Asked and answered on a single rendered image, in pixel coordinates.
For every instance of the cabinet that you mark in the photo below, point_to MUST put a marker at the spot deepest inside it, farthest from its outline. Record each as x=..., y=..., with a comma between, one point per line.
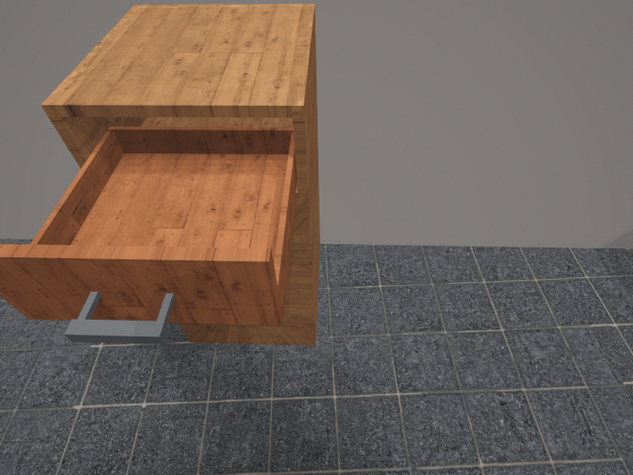
x=221, y=66

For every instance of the drawer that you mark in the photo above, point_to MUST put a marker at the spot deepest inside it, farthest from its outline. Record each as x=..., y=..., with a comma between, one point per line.
x=201, y=212

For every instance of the handle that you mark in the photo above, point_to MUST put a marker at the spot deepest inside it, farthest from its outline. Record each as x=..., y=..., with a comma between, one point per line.
x=112, y=331

